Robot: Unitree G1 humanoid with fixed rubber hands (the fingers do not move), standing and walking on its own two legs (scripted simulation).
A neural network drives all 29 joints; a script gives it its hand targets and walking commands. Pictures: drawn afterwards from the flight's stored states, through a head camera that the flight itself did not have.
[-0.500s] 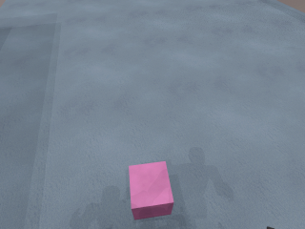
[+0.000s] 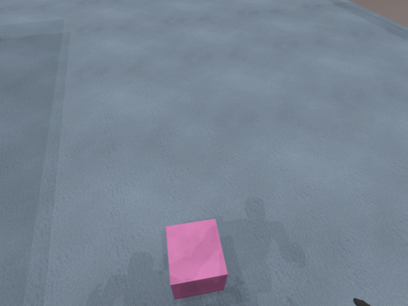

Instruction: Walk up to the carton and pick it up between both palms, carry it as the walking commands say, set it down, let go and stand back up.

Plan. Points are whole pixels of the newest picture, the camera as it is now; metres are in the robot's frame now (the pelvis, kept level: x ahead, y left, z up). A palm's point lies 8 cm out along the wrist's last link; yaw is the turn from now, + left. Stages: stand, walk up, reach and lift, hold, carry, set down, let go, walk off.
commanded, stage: walk up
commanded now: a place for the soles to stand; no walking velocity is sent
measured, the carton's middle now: (195, 258) +0.46 +0.03 -0.65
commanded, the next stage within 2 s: none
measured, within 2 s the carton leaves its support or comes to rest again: neither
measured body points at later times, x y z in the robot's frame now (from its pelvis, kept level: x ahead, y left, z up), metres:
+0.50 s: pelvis +0.02 -0.03 -0.01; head +0.05 -0.03 +0.44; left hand +0.14 +0.30 -0.11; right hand +0.08 -0.38 -0.11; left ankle +0.03 +0.09 -0.73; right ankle +0.05 -0.15 -0.73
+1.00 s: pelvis +0.03 -0.04 +0.00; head +0.05 -0.04 +0.45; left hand +0.15 +0.30 -0.10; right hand +0.17 -0.35 -0.11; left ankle +0.03 +0.09 -0.72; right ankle +0.05 -0.16 -0.73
